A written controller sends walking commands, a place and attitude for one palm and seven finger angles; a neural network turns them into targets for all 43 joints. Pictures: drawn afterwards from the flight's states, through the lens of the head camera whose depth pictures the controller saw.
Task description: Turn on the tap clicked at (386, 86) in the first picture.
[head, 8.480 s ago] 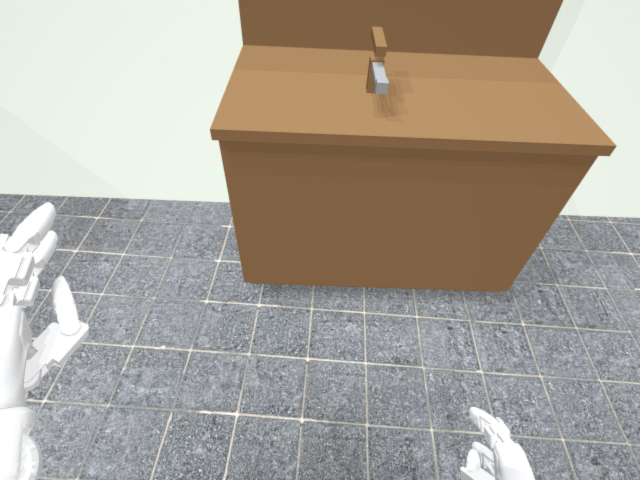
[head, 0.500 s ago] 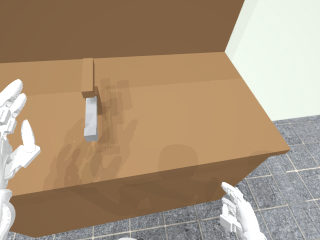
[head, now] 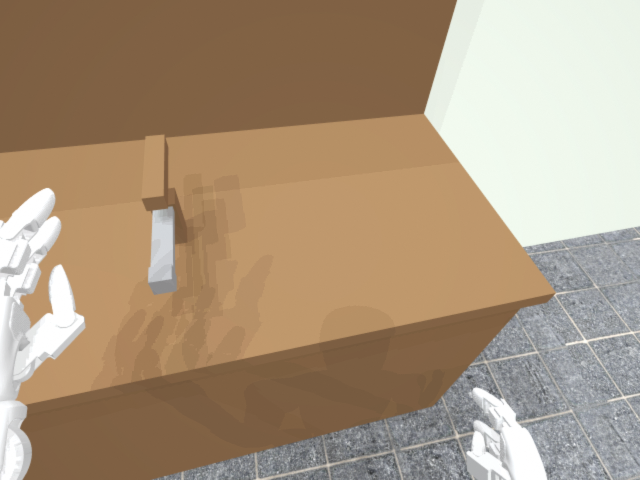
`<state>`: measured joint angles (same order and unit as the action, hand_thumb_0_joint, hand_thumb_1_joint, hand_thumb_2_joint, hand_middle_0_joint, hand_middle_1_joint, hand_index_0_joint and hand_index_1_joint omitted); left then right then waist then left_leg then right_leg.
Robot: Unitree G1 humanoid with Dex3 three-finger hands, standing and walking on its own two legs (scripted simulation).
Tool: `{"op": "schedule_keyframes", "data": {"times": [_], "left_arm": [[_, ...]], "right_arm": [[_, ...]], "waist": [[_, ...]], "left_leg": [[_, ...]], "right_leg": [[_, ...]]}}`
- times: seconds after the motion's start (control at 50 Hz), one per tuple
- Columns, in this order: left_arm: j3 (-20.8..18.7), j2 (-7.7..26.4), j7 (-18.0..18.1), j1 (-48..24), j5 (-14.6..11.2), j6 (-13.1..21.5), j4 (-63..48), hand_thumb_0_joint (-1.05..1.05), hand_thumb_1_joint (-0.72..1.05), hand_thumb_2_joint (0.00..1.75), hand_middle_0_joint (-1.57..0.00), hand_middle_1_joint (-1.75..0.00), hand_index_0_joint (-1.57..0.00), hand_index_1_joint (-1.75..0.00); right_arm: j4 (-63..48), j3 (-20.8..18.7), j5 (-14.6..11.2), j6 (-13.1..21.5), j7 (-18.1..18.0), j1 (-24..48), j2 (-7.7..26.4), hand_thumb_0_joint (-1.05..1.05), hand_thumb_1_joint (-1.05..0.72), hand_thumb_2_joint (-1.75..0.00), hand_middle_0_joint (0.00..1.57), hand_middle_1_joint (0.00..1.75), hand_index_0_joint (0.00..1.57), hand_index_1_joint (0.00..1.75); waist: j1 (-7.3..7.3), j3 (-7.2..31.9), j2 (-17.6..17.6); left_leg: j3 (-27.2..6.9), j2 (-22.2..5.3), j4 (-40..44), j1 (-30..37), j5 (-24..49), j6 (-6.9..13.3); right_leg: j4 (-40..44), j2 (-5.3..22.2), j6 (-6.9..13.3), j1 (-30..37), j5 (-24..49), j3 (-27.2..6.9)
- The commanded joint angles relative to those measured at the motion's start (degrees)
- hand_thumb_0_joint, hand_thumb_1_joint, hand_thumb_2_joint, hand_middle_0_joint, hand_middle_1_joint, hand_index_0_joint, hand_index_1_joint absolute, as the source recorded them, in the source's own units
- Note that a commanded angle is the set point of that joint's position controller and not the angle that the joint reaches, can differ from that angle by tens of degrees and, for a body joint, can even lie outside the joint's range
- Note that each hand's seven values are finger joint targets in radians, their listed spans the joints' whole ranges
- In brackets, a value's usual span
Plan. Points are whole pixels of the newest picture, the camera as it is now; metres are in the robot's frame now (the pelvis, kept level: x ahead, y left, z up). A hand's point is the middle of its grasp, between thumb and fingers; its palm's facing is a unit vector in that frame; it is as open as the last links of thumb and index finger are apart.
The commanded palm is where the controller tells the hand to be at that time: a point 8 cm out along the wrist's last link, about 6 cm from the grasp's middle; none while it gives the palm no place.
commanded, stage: look again from close up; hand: left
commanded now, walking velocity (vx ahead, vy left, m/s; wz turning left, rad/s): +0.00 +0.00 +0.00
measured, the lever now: (162, 279) +0.33 +0.23 +0.05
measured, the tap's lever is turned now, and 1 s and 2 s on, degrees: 0 0 0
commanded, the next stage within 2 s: shuffle to correct the standing spot in 0.32 s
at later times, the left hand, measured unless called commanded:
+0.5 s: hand (79, 307) +0.23 +0.24 +0.16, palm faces +0.34 -0.88 -0.32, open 7.4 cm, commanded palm +0.17 +0.28 +0.18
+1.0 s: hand (153, 299) +0.24 +0.18 +0.16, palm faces +0.26 -0.89 -0.37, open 7.4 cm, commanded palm +0.19 +0.23 +0.18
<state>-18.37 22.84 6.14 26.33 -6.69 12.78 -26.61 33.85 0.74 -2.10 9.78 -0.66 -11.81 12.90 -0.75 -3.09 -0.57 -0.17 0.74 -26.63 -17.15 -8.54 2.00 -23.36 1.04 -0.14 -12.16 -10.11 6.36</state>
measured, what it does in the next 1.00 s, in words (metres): stands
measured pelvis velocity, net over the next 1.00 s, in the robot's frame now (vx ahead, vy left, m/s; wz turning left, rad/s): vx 0.01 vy -0.04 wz -0.06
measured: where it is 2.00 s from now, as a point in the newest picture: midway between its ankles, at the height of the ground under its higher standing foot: outside the picture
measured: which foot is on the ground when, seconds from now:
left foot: down 0.00-1.00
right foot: down 0.00-1.00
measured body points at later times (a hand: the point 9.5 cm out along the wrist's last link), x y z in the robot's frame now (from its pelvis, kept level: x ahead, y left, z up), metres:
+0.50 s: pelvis +0.01 +0.01 +0.00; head +0.02 +0.02 +0.45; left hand +0.20 +0.29 +0.18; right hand +0.20 -0.22 -0.06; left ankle +0.06 +0.09 -0.74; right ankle +0.03 -0.12 -0.74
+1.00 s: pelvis +0.01 -0.04 +0.00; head +0.04 -0.04 +0.45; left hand +0.22 +0.23 +0.18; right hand +0.19 -0.27 -0.07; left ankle +0.06 +0.09 -0.74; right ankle +0.03 -0.12 -0.74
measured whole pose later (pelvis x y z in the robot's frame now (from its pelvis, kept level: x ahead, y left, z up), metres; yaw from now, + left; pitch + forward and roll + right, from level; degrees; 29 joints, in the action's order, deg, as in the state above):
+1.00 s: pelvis +0.01 -0.04 +0.00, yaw -3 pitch -1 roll -1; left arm -19.3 21.8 4.9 28.0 -6.5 8.1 -30.8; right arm 31.5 1.3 -1.1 5.7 -1.8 -10.1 11.5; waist -0.9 -3.6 0.5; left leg 1.4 -3.5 -25.6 -15.4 -9.7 -1.3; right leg -22.4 -3.1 3.0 -11.7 -10.4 4.4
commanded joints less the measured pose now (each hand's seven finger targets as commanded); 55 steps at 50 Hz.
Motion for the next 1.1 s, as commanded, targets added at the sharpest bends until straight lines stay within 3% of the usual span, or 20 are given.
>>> {"op": "schedule_keyframes", "data": {"times": [0.0,0.02,0.14,0.2,0.22,0.3,0.32,0.4,0.44,0.5,0.52,0.6,0.62,0.7,0.72,0.8,0.82,0.9,1.02,1.08], "left_arm": [[-8.79,10.80,1.18,-3.18,-0.06,3.40,-12.11,0.00,0.90,0.90,-0.20,-0.30,-0.20,-0.30],[-6.89,8.39,0.84,-3.08,-0.12,3.48,-11.58,0.00,0.90,0.90,-0.20,-0.30,-0.20,-0.30],[-6.09,7.73,0.52,-4.12,0.32,2.51,-10.56,0.00,0.90,0.90,-0.20,-0.30,-0.20,-0.30],[-6.94,8.89,0.87,-4.76,0.65,1.72,-11.10,0.00,0.90,0.90,-0.20,-0.30,-0.20,-0.30],[-5.01,6.76,0.58,-5.47,0.83,1.97,-11.34,0.00,0.90,0.90,-0.20,-0.30,-0.20,-0.30],[-7.04,9.05,1.08,-6.14,1.30,1.21,-12.42,0.00,0.90,0.90,-0.20,-0.30,-0.20,-0.30],[-5.28,6.85,0.81,-6.17,1.27,1.34,-11.99,0.00,0.90,0.90,-0.20,-0.30,-0.20,-0.30],[-6.74,8.44,1.18,-6.40,1.74,0.98,-13.52,0.00,0.90,0.90,-0.20,-0.30,-0.20,-0.30],[-6.18,7.27,0.96,-6.10,1.71,1.22,-13.30,0.00,0.90,0.90,-0.20,-0.30,-0.20,-0.30],[-7.41,8.29,1.06,-6.07,1.82,1.08,-14.10,0.00,0.90,0.90,-0.20,-0.30,-0.20,-0.30],[-5.94,6.38,0.73,-6.03,1.75,1.28,-13.75,0.00,0.90,0.90,-0.20,-0.30,-0.20,-0.30],[-6.70,7.23,0.58,-5.69,1.90,0.87,-14.16,0.00,0.90,0.90,-0.20,-0.30,-0.20,-0.30],[-5.45,5.81,0.31,-5.17,1.83,0.89,-13.12,0.00,0.90,0.90,-0.20,-0.30,-0.20,-0.30],[-7.39,7.80,0.39,-4.30,1.80,0.40,-14.80,0.00,0.90,0.90,-0.20,-0.30,-0.20,-0.30],[-6.17,6.27,0.09,-3.86,1.61,0.49,-14.47,0.00,0.90,0.90,-0.20,-0.30,-0.20,-0.30],[-8.34,8.61,0.17,-2.76,1.21,-0.06,-16.96,0.00,0.90,0.90,-0.20,-0.30,-0.20,-0.30],[-7.12,7.02,-0.11,-2.24,0.94,-0.03,-16.64,0.00,0.90,0.90,-0.20,-0.30,-0.20,-0.30],[-8.58,8.50,0.04,-1.08,0.43,-0.92,-16.63,0.00,0.90,0.90,-0.20,-0.30,-0.20,-0.30],[-7.36,7.01,-0.37,-0.81,-0.33,-2.17,-14.38,0.00,0.90,0.90,-0.20,-0.30,-0.20,-0.30],[-7.90,7.83,-0.55,-0.67,-0.54,-2.42,-15.22,0.00,0.90,0.90,-0.20,-0.30,-0.20,-0.30]], "right_arm": [[-9.67,-2.74,-0.26,3.18,-0.73,7.14,7.38,0.00,-0.90,-0.90,0.20,0.30,0.20,0.30],[-9.46,-2.51,0.17,2.88,-0.74,6.41,7.33,0.00,-0.90,-0.90,0.20,0.30,0.20,0.30],[-9.76,-2.53,0.05,2.41,-1.05,6.68,7.39,0.00,-0.90,-0.90,0.20,0.30,0.20,0.30],[-9.96,-2.16,-0.03,2.02,-1.23,7.66,7.15,0.00,-0.90,-0.90,0.20,0.30,0.20,0.30],[-9.71,-1.99,0.39,1.77,-1.23,7.21,7.13,0.00,-0.90,-0.90,0.20,0.30,0.20,0.30],[-10.19,-1.81,0.29,1.45,-1.52,7.87,6.94,0.00,-0.90,-0.90,0.20,0.30,0.20,0.30],[-9.99,-1.64,0.70,1.17,-1.53,7.48,6.90,0.00,-0.90,-0.90,0.20,0.30,0.20,0.30],[-10.40,-1.70,0.50,1.04,-1.64,7.95,6.88,0.00,-0.90,-0.90,0.20,0.30,0.20,0.30],[-10.48,-1.61,0.78,0.91,-1.80,7.29,6.44,0.00,-0.90,-0.90,0.20,0.30,0.20,0.30],[-10.81,-1.56,0.72,0.86,-1.85,8.09,6.11,0.00,-0.90,-0.90,0.20,0.30,0.20,0.30],[-10.67,-1.50,1.15,0.60,-1.82,7.47,6.10,0.00,-0.90,-0.90,0.20,0.30,0.20,0.30],[-11.16,-1.65,1.00,0.53,-1.45,7.82,5.70,0.00,-0.90,-0.90,0.20,0.30,0.20,0.30],[-11.05,-1.55,1.40,0.23,-1.36,7.38,5.76,0.00,-0.90,-0.90,0.20,0.30,0.20,0.30],[-11.70,-1.69,1.13,-0.05,-1.17,7.80,5.36,0.00,-0.90,-0.90,0.20,0.30,0.20,0.30],[-11.60,-1.67,1.45,-0.32,-1.14,7.24,5.39,0.00,-0.90,-0.90,0.20,0.30,0.20,0.30],[-11.97,-1.89,1.04,-0.49,-1.16,7.47,5.19,0.00,-0.90,-0.90,0.20,0.30,0.20,0.30],[-11.86,-1.79,1.40,-0.70,-1.15,7.17,5.28,0.00,-0.90,-0.90,0.20,0.30,0.20,0.30],[-11.95,-1.88,0.81,-0.90,-1.55,7.44,5.11,0.00,-0.90,-0.90,0.20,0.30,0.20,0.30],[-11.21,-2.22,0.89,-1.41,-2.03,7.18,5.72,0.00,-0.90,-0.90,0.20,0.30,0.20,0.30],[-11.49,-2.73,0.73,-1.21,-2.25,6.89,6.02,0.00,-0.90,-0.90,0.20,0.30,0.20,0.30]], "waist": [[-0.33,8.68,4.51],[-0.29,8.47,3.63],[-0.12,7.66,1.89],[-0.30,7.58,2.83],[-0.20,7.39,2.62],[-0.35,7.31,3.85],[-0.27,7.20,3.70],[-0.28,7.53,6.04],[-0.30,7.94,4.69],[-0.52,8.19,6.30],[-0.52,7.93,5.67],[-0.55,8.31,7.17],[-0.52,7.72,6.37],[-0.44,9.18,6.01],[-0.36,9.10,5.05],[-0.21,10.93,5.96],[-0.26,10.69,5.87],[0.00,10.19,5.16],[0.25,9.16,1.98],[0.21,9.37,2.59]], "left_leg": [[-7.97,-4.72,5.71,5.24,-3.21,-1.63],[-7.97,-4.93,6.31,4.60,-3.71,-1.51],[-7.50,-5.24,6.70,5.61,-3.23,-1.27],[-7.31,-5.19,7.06,6.13,-3.14,-1.30],[-7.27,-5.42,7.39,5.66,-3.69,-1.08],[-7.30,-5.32,7.73,5.79,-4.33,-1.26],[-7.04,-5.51,7.85,5.39,-4.88,-1.07],[-7.40,-5.77,8.45,5.94,-5.63,-1.31],[-7.75,-6.62,9.82,5.66,-5.85,-1.51],[-8.77,-7.94,11.91,6.58,-4.82,-2.66],[-8.81,-8.43,12.48,5.76,-4.69,-2.57],[-8.55,-9.31,12.53,7.09,-2.09,-3.57],[-8.46,-9.64,12.92,5.95,-3.28,-3.21],[-6.84,-9.43,10.79,6.79,-1.97,-2.63],[-6.36,-9.44,10.38,6.31,-1.94,-2.22],[-4.79,-8.73,7.01,7.60,3.09,-2.08],[-4.40,-8.72,6.70,7.02,2.80,-1.79],[-3.59,-8.34,5.05,6.87,1.52,-1.67],[-2.08,-7.92,2.64,6.28,0.84,-1.37],[-1.64,-7.72,1.05,5.97,0.75,-1.38]], "right_leg": [[5.36,5.51,1.23,0.72,-2.35,-7.32],[5.45,5.13,1.12,1.00,-2.52,-6.65],[6.31,4.91,0.93,0.78,-1.77,-7.11],[6.38,4.85,0.88,1.26,-1.62,-7.38],[6.50,4.55,0.89,1.39,-1.52,-6.98],[6.63,4.54,1.00,2.12,-1.74,-7.45],[6.88,4.33,1.01,2.07,-1.77,-7.17],[6.41,4.18,1.17,2.42,-2.38,-7.41],[5.81,2.96,0.91,3.09,-1.44,-6.98],[3.91,1.86,0.51,3.22,-0.82,-6.31],[3.60,1.26,0.34,3.46,0.02,-5.94],[2.83,1.03,0.28,3.04,0.25,-5.94],[3.08,0.69,0.17,2.95,0.28,-5.78],[3.62,1.27,0.42,3.49,1.24,-6.33],[4.03,1.06,0.35,3.45,1.79,-6.11],[3.74,1.82,0.72,4.08,5.38,-6.71],[4.20,1.69,0.62,3.84,5.56,-6.49],[4.40,2.38,0.93,2.73,5.33,-7.48],[5.58,2.70,0.89,0.59,5.22,-8.07],[5.43,3.46,1.14,0.26,5.86,-9.08]]}}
